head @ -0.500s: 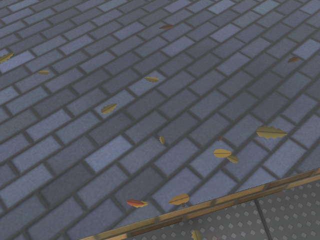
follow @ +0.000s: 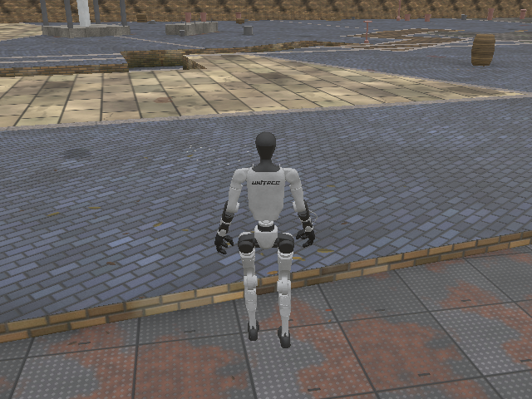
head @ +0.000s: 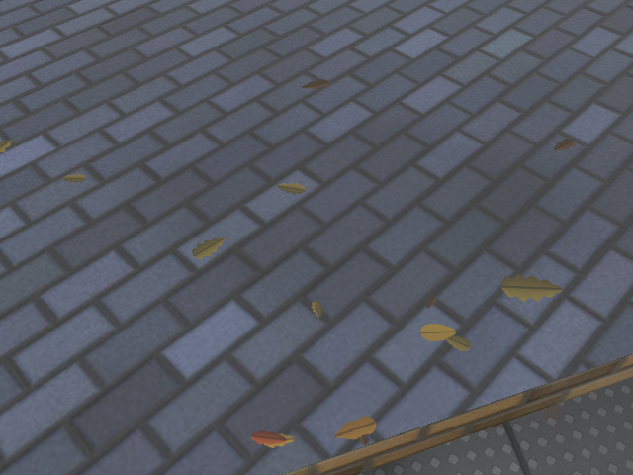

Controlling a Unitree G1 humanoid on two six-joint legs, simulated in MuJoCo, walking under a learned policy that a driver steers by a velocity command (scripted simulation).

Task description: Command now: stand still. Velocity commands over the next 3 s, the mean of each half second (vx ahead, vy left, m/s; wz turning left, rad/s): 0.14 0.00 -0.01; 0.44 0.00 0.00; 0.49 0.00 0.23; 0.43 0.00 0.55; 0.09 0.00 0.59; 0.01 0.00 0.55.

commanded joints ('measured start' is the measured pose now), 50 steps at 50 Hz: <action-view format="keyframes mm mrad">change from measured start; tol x32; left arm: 1 0 111 18 -18 0 -13 4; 50 36 -18 2 -55 48 -51 -72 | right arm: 1 -39 -121 -22 -32 -1 -7 -3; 32 -104 -45 -29 -106 -19 -12 48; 38 485 -233 -92 44 -49 -17 -8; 50 411 -39 -33 84 -18 -52 10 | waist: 1 0 -2 -58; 50 4 30 76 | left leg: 1 89 115 -124 -62 173 30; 20 5 220 -365 -230 -530 127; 27 -564 63 -22 395 -256 -5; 36 193 -33 84 114 49 28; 38 508 311 -355 -53 -138 106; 41 137 385 -544 -275 -497 197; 50 139 270 -249 -296 -22 197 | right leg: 1 -67 -70 57 -54 179 -22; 20 -132 -26 -6 16 -147 -99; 24 201 -286 410 -307 -299 -213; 33 72 -231 118 -238 443 -162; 36 -40 -174 15 82 845 -108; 39 -458 56 14 867 -222 -61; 50 -808 -139 -82 1002 83 -16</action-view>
